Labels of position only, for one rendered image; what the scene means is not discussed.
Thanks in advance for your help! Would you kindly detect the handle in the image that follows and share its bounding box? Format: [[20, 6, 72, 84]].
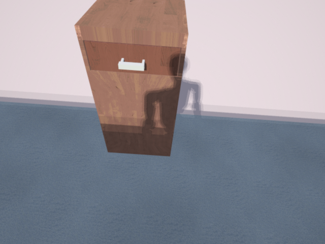
[[118, 58, 145, 71]]

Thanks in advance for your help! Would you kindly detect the drawer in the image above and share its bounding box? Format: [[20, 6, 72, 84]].
[[84, 41, 180, 76]]

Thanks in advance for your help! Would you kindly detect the cabinet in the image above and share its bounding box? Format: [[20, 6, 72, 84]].
[[74, 0, 188, 157]]

